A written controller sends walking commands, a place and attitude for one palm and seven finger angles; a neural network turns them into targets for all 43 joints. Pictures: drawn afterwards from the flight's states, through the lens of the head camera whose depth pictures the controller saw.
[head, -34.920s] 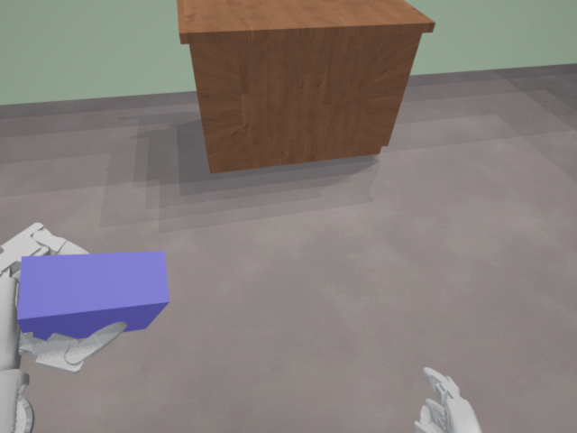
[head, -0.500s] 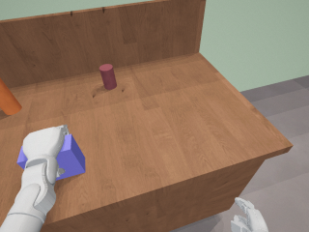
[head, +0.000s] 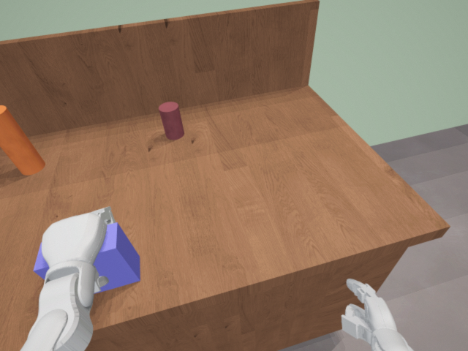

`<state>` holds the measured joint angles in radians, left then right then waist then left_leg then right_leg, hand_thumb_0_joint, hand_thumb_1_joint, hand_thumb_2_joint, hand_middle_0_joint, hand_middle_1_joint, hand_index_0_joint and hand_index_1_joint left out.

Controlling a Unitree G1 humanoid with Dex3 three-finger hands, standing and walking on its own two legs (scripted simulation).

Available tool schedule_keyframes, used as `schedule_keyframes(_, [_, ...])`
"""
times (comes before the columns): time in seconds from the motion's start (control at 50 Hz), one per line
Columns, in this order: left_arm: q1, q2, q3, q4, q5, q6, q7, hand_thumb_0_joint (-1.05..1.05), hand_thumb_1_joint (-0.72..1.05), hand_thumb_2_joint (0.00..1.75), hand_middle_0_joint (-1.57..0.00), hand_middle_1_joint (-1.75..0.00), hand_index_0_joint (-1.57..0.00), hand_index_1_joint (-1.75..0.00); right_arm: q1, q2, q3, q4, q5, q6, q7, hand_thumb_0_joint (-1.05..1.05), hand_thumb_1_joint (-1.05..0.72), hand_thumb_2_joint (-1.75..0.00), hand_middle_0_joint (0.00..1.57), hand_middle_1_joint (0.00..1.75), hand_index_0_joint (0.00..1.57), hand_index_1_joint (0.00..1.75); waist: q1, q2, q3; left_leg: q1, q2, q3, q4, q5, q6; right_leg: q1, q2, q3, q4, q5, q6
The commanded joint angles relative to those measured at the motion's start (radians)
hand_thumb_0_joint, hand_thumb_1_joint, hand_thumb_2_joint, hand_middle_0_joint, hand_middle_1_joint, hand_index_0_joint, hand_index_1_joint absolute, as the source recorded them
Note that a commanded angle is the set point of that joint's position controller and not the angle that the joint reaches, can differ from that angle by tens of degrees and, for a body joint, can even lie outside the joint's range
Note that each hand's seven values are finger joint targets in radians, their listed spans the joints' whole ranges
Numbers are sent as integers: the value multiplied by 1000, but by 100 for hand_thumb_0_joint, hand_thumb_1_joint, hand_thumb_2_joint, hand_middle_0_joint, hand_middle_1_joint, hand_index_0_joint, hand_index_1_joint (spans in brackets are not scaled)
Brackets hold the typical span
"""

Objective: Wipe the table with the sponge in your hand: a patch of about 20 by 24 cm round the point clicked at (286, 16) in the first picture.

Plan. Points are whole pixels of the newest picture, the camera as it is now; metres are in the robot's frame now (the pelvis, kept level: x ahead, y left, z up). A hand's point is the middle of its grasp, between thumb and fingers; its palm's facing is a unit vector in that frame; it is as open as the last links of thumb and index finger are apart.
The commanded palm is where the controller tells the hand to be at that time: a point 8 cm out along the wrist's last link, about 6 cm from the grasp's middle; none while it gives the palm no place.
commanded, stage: wipe back along the first lane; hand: left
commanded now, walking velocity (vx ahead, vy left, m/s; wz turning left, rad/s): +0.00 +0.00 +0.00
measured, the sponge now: (98, 267) +0.23 +0.29 +0.02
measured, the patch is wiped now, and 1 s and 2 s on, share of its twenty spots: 1.00 1.00 1.00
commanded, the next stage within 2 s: lift the sponge slowly off the table in 0.14 s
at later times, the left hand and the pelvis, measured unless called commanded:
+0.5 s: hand (92, 272) +0.21 +0.27 +0.06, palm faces +0.04 -0.09 -0.99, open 9.7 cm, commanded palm +0.17 +0.25 +0.12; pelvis -0.01 +0.00 +0.00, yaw +0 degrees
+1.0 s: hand (93, 268) +0.21 +0.26 +0.08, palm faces +0.03 -0.10 -0.99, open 9.7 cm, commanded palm +0.18 +0.25 +0.15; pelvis -0.02 -0.01 +0.00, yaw +0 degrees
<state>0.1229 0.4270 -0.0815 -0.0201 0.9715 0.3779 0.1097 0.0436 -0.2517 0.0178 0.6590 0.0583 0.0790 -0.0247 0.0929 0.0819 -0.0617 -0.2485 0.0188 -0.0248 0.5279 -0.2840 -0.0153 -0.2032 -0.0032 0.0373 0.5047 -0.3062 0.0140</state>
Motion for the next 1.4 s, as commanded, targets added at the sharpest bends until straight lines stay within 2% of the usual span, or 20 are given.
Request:
schedule_keyframes(0.0, [52, 56, 15, -112, -44, 5, -33, 0, 10, 130, -120, -160, -120, -160, -198, -106, -36, -187, 6, -63, 4, 0, -90, -90, 20, 30, 20, 30, 22, -101, -97, 75, -40, 6, -41, 286, 48, 25, 45, -31, -57, 358, -70])
schedule_keyframes(0.06, [79, 89, 49, -154, -49, -3, -28, 0, 10, 130, -120, -160, -120, -160, -204, -114, -42, -187, 0, -64, 8, 0, -90, -90, 20, 30, 20, 30, 24, -102, -102, 72, -36, 3, -44, 275, 45, 30, 49, -14, -58, 351, -74])
schedule_keyframes(0.1, [121, 37, 5, -165, -50, -2, -27, 0, 10, 130, -120, -160, -120, -160, -203, -102, -39, -196, 3, -68, 13, 0, -90, -90, 20, 30, 20, 30, 24, -116, -89, 69, -36, 5, -40, 282, 47, 22, 47, -31, -55, 356, -69])
schedule_keyframes(0.2, [203, 58, 37, -209, -61, -2, -11, 0, 10, 130, -120, -160, -120, -160, -208, -101, -41, -196, 2, -68, 15, 0, -90, -90, 20, 30, 20, 30, 31, -136, -80, 70, -36, 9, -35, 272, 45, 22, 43, -19, -60, 361, -65])
schedule_keyframes(0.32, [73, 58, 13, -243, -31, 24, -4, 0, 10, 130, -120, -160, -120, -160, -219, -107, -44, -188, -3, -71, 8, 0, -90, -90, 20, 30, 20, 30, 27, -105, -70, 90, -33, 2, -52, 250, 50, -1, 46, -18, -81, 285, -69])
schedule_keyframes(0.36, [51, 110, 55, -272, -25, 23, 0, 0, 10, 130, -120, -160, -120, -160, -232, -108, -44, -185, -5, -72, 4, 0, -90, -90, 20, 30, 20, 30, 32, -74, -73, 94, -33, -4, -64, 231, 48, 9, 51, 5, -84, 249, -77])
schedule_keyframes(0.44, [11, 70, 2, -297, -12, 23, -16, 0, 10, 130, -120, -160, -120, -160, -233, -98, -41, -188, -6, -78, 3, 0, -90, -90, 20, 30, 20, 30, 28, -73, -96, 116, -35, -1, -67, 253, 53, 19, 48, -14, -85, 256, -75])
schedule_keyframes(0.46, [17, 111, 41, -311, -18, 19, -14, 0, 10, 130, -120, -160, -120, -160, -242, -100, -41, -190, -9, -81, 0, 0, -90, -90, 20, 30, 20, 30, 34, -56, -91, 119, -34, -7, -73, 237, 53, 25, 53, 4, -91, 236, -79])
schedule_keyframes(0.52, [-15, 90, 21, -290, -13, 17, -23, 0, 10, 130, -120, -160, -120, -160, -239, -98, -36, -183, -9, -81, -3, 0, -90, -90, 20, 30, 20, 30, 30, -71, -84, 121, -36, -6, -74, 246, 52, 24, 52, -18, -96, 248, -77])
schedule_keyframes(0.66, [-74, 173, 88, -347, -4, 2, -15, 0, 10, 130, -120, -160, -120, -160, -253, -100, -35, -177, -15, -85, -9, 0, -90, -90, 20, 30, 20, 30, 37, -21, -76, 134, -34, -13, -99, 214, 48, 36, 57, 13, -119, 183, -86])
schedule_keyframes(0.7, [-110, 134, 44, -345, 5, 1, -17, 0, 10, 130, -120, -160, -120, -160, -253, -90, -31, -178, -14, -93, -12, 0, -90, -90, 20, 30, 20, 30, 30, -23, -82, 146, -38, -8, -93, 232, 52, 30, 53, -5, -119, 196, -83])
schedule_keyframes(0.76, [-136, 210, 112, -344, 2, -1, -14, 0, 10, 130, -120, -160, -120, -160, -256, -102, -32, -166, -18, -93, -18, 0, -90, -90, 20, 30, 20, 30, 36, -26, -83, 154, -37, -12, -103, 212, 50, 43, 57, 22, -135, 175, -87])
schedule_keyframes(0.88, [-288, 191, 75, -338, 9, -7, -19, 0, 10, 130, -120, -160, -120, -160, -266, -94, -23, -163, -17, -105, -37, 0, -90, -90, 20, 30, 20, 30, 32, -1, -101, 173, -47, -6, -113, 184, 54, 44, 52, -2, -153, 139, -83])
schedule_keyframes(0.96, [-277, 246, 128, -321, 4, -14, -21, 0, 10, 130, -120, -160, -120, -160, -268, -101, -27, -149, -18, -107, -42, 0, -90, -90, 20, 30, 20, 30, 35, 6, -118, 191, -48, -9, -119, 204, 49, 62, 53, 34, -161, 159, -88])
schedule_keyframes(1.02, [-272, 207, 98, -283, -4, -1, -38, 0, 10, 130, -120, -160, -120, -160, -273, -100, -22, -146, -16, -103, -40, 0, -90, -90, 20, 30, 20, 30, 34, -19, -109, 181, -50, -3, -117, 225, 49, 64, 47, 6, -163, 189, -81])
schedule_keyframes(1.06, [-248, 263, 152, -281, -6, 9, -41, 0, 10, 130, -120, -160, -120, -160, -276, -109, -26, -143, -17, -99, -39, 0, -90, -90, 20, 30, 20, 30, 38, -16, -106, 177, -47, -3, -121, 223, 46, 69, 47, 37, -163, 182, -85])
schedule_keyframes(1.12, [-210, 230, 130, -283, -19, 27, -63, 0, 10, 130, -120, -160, -120, -160, -288, -109, -23, -152, -14, -92, -31, 0, -90, -90, 20, 30, 20, 30, 44, -41, -100, 164, -49, -1, -113, 251, 48, 75, 42, 13, -153, 231, -78])
schedule_keyframes(1.32, [-324, 272, 139, -327, -13, 7, -90, 0, 10, 130, -120, -160, -120, -160, -276, -108, -18, -158, -16, -103, -47, 0, -90, -90, 20, 30, 20, 30, 34, -46, -116, 186, -48, -7, -117, 242, 55, 66, 40, 10, -163, 208, -77])
schedule_keyframes(1.36, [-341, 312, 174, -361, -18, -5, -85, 0, 10, 130, -120, -160, -120, -160, -278, -110, -21, -158, -15, -106, -48, 0, -90, -90, 20, 30, 20, 30, 33, -9, -126, 197, -46, -10, -119, 241, 51, 73, 43, 35, -164, 204, -82])
schedule_keyframes(1.38, [-351, 278, 145, -373, -24, -7, -87, 0, 10, 130, -120, -160, -120, -160, -276, -103, -17, -169, -16, -110, -47, 0, -90, -90, 20, 30, 20, 30, 42, 5, -155, 198, -52, -7, -114, 255, 53, 91, 39, 5, -157, 222, -81])
